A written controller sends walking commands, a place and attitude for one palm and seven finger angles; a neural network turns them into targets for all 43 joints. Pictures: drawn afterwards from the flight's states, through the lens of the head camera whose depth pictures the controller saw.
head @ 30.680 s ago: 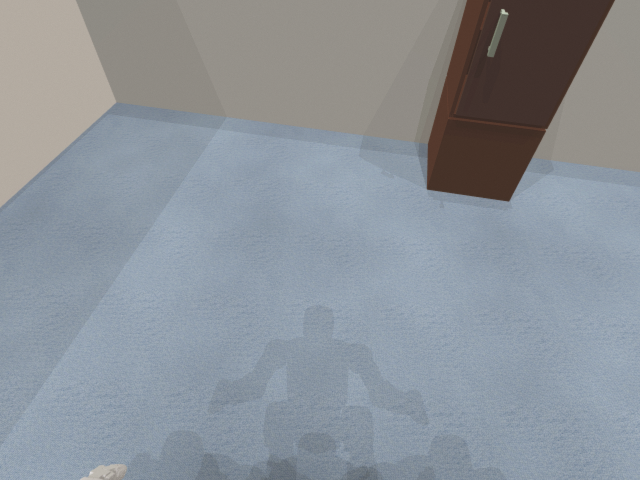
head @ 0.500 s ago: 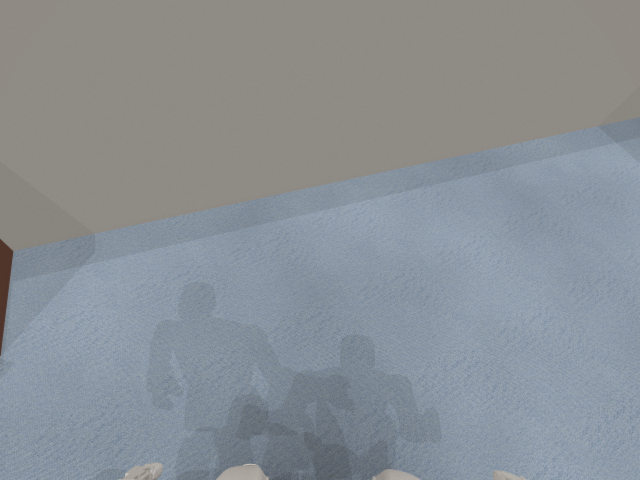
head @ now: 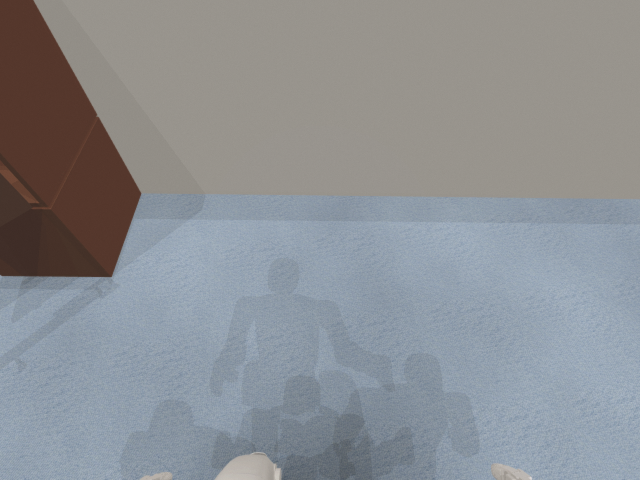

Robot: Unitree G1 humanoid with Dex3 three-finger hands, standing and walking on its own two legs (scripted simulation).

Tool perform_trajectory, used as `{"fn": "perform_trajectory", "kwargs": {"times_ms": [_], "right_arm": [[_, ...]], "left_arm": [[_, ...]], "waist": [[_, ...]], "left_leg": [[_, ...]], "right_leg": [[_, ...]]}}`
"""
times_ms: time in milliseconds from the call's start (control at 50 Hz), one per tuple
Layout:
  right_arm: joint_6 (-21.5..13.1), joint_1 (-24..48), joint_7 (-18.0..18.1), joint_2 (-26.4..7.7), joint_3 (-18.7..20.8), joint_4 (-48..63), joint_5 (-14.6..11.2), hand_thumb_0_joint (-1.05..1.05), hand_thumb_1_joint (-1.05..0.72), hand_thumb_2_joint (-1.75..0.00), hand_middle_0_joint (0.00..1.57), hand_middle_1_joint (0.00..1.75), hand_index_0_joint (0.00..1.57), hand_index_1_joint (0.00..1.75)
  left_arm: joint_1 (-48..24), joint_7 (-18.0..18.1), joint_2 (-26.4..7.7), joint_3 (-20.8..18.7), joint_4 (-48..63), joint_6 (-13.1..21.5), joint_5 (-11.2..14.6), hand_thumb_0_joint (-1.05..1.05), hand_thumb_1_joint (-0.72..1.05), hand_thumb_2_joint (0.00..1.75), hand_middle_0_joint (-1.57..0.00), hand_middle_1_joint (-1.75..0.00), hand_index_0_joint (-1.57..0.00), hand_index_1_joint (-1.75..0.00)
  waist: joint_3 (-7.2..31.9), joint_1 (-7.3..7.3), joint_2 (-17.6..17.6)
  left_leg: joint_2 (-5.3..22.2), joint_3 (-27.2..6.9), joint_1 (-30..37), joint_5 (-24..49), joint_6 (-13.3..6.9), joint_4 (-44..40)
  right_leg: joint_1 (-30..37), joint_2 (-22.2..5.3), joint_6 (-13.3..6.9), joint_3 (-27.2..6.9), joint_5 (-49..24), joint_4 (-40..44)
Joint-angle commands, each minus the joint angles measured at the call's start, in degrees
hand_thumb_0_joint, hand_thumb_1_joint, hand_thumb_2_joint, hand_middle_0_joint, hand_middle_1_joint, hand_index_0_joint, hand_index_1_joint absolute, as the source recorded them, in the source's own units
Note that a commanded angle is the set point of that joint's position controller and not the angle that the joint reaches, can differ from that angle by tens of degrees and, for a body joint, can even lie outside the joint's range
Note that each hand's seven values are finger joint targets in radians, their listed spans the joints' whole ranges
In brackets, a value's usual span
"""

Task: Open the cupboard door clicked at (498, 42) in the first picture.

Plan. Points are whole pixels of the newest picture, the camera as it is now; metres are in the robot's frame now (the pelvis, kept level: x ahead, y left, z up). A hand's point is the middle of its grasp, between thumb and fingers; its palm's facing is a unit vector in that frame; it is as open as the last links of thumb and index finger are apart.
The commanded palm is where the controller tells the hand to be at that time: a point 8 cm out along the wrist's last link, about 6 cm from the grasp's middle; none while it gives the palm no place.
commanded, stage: turn to face it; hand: left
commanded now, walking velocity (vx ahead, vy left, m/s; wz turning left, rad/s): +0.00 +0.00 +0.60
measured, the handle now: out of the picture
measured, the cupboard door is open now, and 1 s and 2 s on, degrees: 49 49 49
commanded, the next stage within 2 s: take the last steps up to it in 1.30 s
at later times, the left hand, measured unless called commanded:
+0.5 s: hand out of the picture +0.06 +0.20 -0.15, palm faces +0.30 -0.90 -0.30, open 7.4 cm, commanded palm none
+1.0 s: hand out of the picture -0.04 +0.21 -0.16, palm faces +0.59 -0.76 -0.26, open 7.4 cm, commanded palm none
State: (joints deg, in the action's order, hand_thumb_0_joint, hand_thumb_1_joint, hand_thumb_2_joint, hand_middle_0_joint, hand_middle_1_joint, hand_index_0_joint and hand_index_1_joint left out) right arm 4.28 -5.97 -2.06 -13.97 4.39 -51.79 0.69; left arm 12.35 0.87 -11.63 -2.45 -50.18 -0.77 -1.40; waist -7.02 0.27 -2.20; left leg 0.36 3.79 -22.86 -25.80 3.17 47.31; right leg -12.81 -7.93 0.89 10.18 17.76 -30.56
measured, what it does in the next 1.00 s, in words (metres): steps on the spot, turning left: left foot, then right foot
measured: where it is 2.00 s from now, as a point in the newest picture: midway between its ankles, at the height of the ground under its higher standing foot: outside the picture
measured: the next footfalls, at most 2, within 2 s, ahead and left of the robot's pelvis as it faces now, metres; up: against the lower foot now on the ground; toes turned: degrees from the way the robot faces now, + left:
left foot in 0.08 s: +0.04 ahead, +0.13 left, +0.00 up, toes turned +7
right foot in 0.42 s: +0.08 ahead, -0.14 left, +0.00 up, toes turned +12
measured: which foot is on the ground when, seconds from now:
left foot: up 0.00-0.06, down 0.08-0.40, up 0.42-0.72, down 0.74-1.00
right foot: down 0.00-0.06, up 0.08-0.40, down 0.42-0.74, up 0.76-1.00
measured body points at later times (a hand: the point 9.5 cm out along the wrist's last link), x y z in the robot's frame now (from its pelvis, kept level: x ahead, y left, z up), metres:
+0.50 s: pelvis +0.01 -0.03 -0.01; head +0.07 -0.04 +0.44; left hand +0.04 +0.25 -0.13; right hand +0.16 -0.26 -0.16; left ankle -0.04 +0.10 -0.68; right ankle +0.04 -0.15 -0.74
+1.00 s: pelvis +0.02 -0.03 +0.00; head +0.05 +0.02 +0.44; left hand -0.07 +0.25 -0.14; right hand +0.24 -0.18 -0.14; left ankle -0.04 +0.08 -0.74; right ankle +0.10 -0.15 -0.69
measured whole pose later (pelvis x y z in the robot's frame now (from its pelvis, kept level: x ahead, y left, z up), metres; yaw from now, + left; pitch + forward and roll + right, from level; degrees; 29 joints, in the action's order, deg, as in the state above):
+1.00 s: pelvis +0.02 -0.03 +0.00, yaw +36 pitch +1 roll -1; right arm 2.0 -8.9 -0.2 -12.5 2.8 -51.9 1.8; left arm 9.0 0.4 -14.9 -4.3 -51.0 -3.2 -0.5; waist -5.5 0.2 -0.7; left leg -0.9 -3.1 -17.4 -13.6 -0.7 29.7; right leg -24.8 -3.9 4.2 1.5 25.2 -50.9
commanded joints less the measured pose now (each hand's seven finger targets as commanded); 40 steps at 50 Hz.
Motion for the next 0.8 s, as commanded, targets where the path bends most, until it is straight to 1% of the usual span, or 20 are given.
{"fn": "perform_trajectory", "kwargs": {"times_ms": [0,20,40,60,100,160,280,340,360,380,400,440,500,600,660,680,700,720,740,780], "right_arm": [[-2.51,-0.21,0.29,-3.92,0.29,4.81,-0.13,0.00,-0.90,-0.90,0.20,0.30,0.20,0.30],[-3.01,-4.08,0.47,-7.18,1.18,3.88,0.20,0.00,-0.90,-0.90,0.20,0.30,0.20,0.30],[-3.44,-8.38,0.89,-13.99,2.95,3.57,0.81,0.00,-0.90,-0.90,0.20,0.30,0.20,0.30],[-2.81,-12.28,1.40,-16.64,3.35,2.27,0.64,0.00,-0.90,-0.90,0.20,0.30,0.20,0.30],[-3.29,-10.10,2.83,-13.89,2.76,2.68,0.80,0.00,-0.90,-0.90,0.20,0.30,0.20,0.30],[-3.60,-4.19,3.14,-10.83,1.67,3.88,0.80,0.00,-0.90,-0.90,0.20,0.30,0.20,0.30],[-2.81,-2.40,2.59,-11.52,2.28,4.15,1.04,0.00,-0.90,-0.90,0.20,0.30,0.20,0.30],[-2.34,0.05,2.42,-10.93,2.55,5.10,0.65,0.00,-0.90,-0.90,0.20,0.30,0.20,0.30],[-2.28,0.39,2.22,-9.28,2.33,5.71,0.20,0.00,-0.90,-0.90,0.20,0.30,0.20,0.30],[-2.38,-0.42,1.85,-5.38,1.82,6.85,-0.28,0.00,-0.90,-0.90,0.20,0.30,0.20,0.30],[-2.32,0.67,1.44,-6.08,1.97,7.73,0.03,0.00,-0.90,-0.90,0.20,0.30,0.20,0.30],[-1.55,0.17,1.32,-6.13,2.08,5.46,0.35,0.00,-0.90,-0.90,0.20,0.30,0.20,0.30],[-0.99,-0.43,0.34,-3.91,1.23,4.19,0.02,0.00,-0.90,-0.90,0.20,0.30,0.20,0.30],[-1.72,2.81,-0.04,-2.04,0.22,4.85,-0.24,0.00,-0.90,-0.90,0.20,0.30,0.20,0.30],[-2.26,-0.37,0.29,-3.44,0.26,4.26,-0.03,0.00,-0.90,-0.90,0.20,0.30,0.20,0.30],[-2.57,-3.11,0.30,-5.04,0.68,3.63,0.06,0.00,-0.90,-0.90,0.20,0.30,0.20,0.30],[-3.10,-6.53,0.47,-10.14,1.93,3.47,0.46,0.00,-0.90,-0.90,0.20,0.30,0.20,0.30],[-2.99,-11.07,1.11,-16.35,3.48,2.86,0.87,0.00,-0.90,-0.90,0.20,0.30,0.20,0.30],[-2.85,-13.90,1.72,-16.16,3.33,1.45,0.90,0.00,-0.90,-0.90,0.20,0.30,0.20,0.30],[-3.17,-8.45,2.89,-13.19,2.62,2.91,0.97,0.00,-0.90,-0.90,0.20,0.30,0.20,0.30]], "left_arm": [[2.45,0.42,-13.26,-4.19,2.12,0.93,0.21,0.00,0.90,0.90,-0.20,-0.30,-0.20,-0.30],[1.86,0.20,-12.11,-4.16,2.88,0.72,0.68,0.00,0.90,0.90,-0.20,-0.30,-0.20,-0.30],[1.16,-0.30,-8.13,-3.28,5.32,0.46,1.05,0.00,0.90,0.90,-0.20,-0.30,-0.20,-0.30],[-3.06,-0.05,-7.74,-2.36,7.31,-0.07,0.45,0.00,0.90,0.90,-0.20,-0.30,-0.20,-0.30],[-6.47,0.35,-7.61,-2.53,6.36,-0.47,0.48,0.00,0.90,0.90,-0.20,-0.30,-0.20,-0.30],[-3.79,-0.30,-7.40,-2.74,3.85,-0.96,0.61,0.00,0.90,0.90,-0.20,-0.30,-0.20,-0.30],[-3.60,-0.50,-6.67,-2.54,4.25,-0.88,0.88,0.00,0.90,0.90,-0.20,-0.30,-0.20,-0.30],[1.23,-0.32,-7.51,-2.96,3.46,-0.22,0.90,0.00,0.90,0.90,-0.20,-0.30,-0.20,-0.30],[3.68,0.03,-9.82,-3.56,3.21,0.35,0.66,0.00,0.90,0.90,-0.20,-0.30,-0.20,-0.30],[5.32,0.63,-14.86,-4.68,3.18,0.96,-0.32,0.00,0.90,0.90,-0.20,-0.30,-0.20,-0.30],[4.05,0.74,-16.91,-4.45,4.01,0.73,-0.34,0.00,0.90,0.90,-0.20,-0.30,-0.20,-0.30],[-0.48,1.18,-12.14,-3.39,4.71,1.00,0.20,0.00,0.90,0.90,-0.20,-0.30,-0.20,-0.30],[-3.04,1.10,-9.89,-2.74,5.23,1.09,-0.09,0.00,0.90,0.90,-0.20,-0.30,-0.20,-0.30],[1.90,0.90,-12.54,-3.68,2.77,1.14,-0.38,0.00,0.90,0.90,-0.20,-0.30,-0.20,-0.30],[1.95,0.43,-13.35,-4.13,2.42,0.79,0.17,0.00,0.90,0.90,-0.20,-0.30,-0.20,-0.30],[1.18,0.21,-13.02,-4.17,2.69,0.57,0.56,0.00,0.90,0.90,-0.20,-0.30,-0.20,-0.30],[1.14,-0.04,-10.47,-3.86,3.75,0.26,0.79,0.00,0.90,0.90,-0.20,-0.30,-0.20,-0.30],[-1.69,-0.26,-6.59,-2.43,6.68,-0.04,1.01,0.00,0.90,0.90,-0.20,-0.30,-0.20,-0.30],[-5.86,0.08,-8.54,-2.41,7.70,-0.61,0.33,0.00,0.90,0.90,-0.20,-0.30,-0.20,-0.30],[-6.46,0.12,-7.55,-2.76,5.78,-0.79,0.62,0.00,0.90,0.90,-0.20,-0.30,-0.20,-0.30]], "waist": [[11.30,-0.65,-8.47],[13.78,1.69,-1.52],[16.02,4.08,17.05],[14.82,5.79,16.91],[13.15,4.52,15.43],[10.76,1.07,11.27],[9.09,0.58,12.21],[9.67,-1.94,11.27],[10.08,-3.45,5.40],[10.97,-4.14,-11.07],[9.80,-4.29,-13.95],[7.85,-1.32,-13.38],[7.34,0.27,-10.38],[9.09,-2.72,-9.56],[9.94,-1.08,-7.81],[10.97,0.85,-5.22],[14.02,2.56,7.06],[13.74,5.38,21.43],[13.73,6.55,13.78],[11.28,3.94,15.51]], "left_leg": [[-0.61,1.81,7.81,9.60,-1.24,-18.73],[3.13,-2.47,17.89,20.58,-3.08,-23.65],[19.25,-24.06,28.03,42.67,-11.35,-24.25],[25.02,-28.23,26.23,50.23,-17.60,-24.54],[19.67,-24.88,21.54,45.46,-16.23,-24.25],[13.74,-17.35,16.55,42.31,-12.61,-24.95],[11.06,-20.01,8.64,28.06,-11.48,-25.85],[8.53,-20.82,2.08,22.92,-9.42,-22.27],[5.26,-19.10,-3.75,16.37,-6.86,-17.15],[-2.72,-9.67,-13.08,1.38,-2.32,-4.22],[-3.51,-6.17,-11.02,-10.04,-1.12,10.06],[0.21,-7.55,-11.98,-4.63,-0.86,22.77],[1.28,-3.54,-8.12,-0.79,0.43,16.61],[0.25,1.28,-2.66,-1.43,0.04,-2.06],[-0.67,2.78,5.74,6.94,-0.91,-14.39],[0.07,1.32,12.31,13.31,-1.75,-20.95],[10.12,-12.05,21.60,25.62,-5.92,-24.54],[23.85,-29.14,25.67,46.66,-15.29,-26.27],[24.26,-29.02,22.88,40.81,-18.12,-25.54],[18.43,-24.26,17.12,34.62,-15.45,-26.45]], "right_leg": [[7.91,-10.99,-3.56,-4.07,-31.77,-2.33],[0.25,-9.72,-0.66,-1.70,-25.11,-10.39],[-17.00,-1.35,4.03,0.43,7.23,-23.64],[-22.17,0.92,3.81,-5.47,21.46,-31.26],[-23.89,0.66,3.84,-10.32,14.78,-36.28],[-19.35,1.87,4.03,-10.41,7.78,-33.08],[-7.66,6.02,3.03,-7.93,6.65,-14.63],[3.48,7.41,2.34,-7.05,-0.97,-1.52],[10.59,3.53,1.55,-10.73,-2.65,7.34],[15.89,-11.39,-3.64,-26.88,-2.21,14.70],[8.34,-20.94,-9.48,-30.88,-6.50,16.75],[5.39,-14.99,-10.09,-23.10,-16.64,12.73],[4.86,-10.50,-7.62,-10.53,-25.75,10.26],[10.57,-12.35,-7.47,-7.57,-31.76,6.32],[7.13,-11.99,-4.49,-4.23,-29.29,0.62],[2.84,-11.16,-2.11,-2.41,-25.48,-4.35],[-7.75,-6.37,1.50,0.36,-10.70,-15.58],[-21.42,0.58,4.63,-1.22,21.65,-27.57],[-22.35,0.88,3.53,-7.56,20.84,-33.56],[-22.72,0.83,3.39,-10.58,13.17,-36.49]]}}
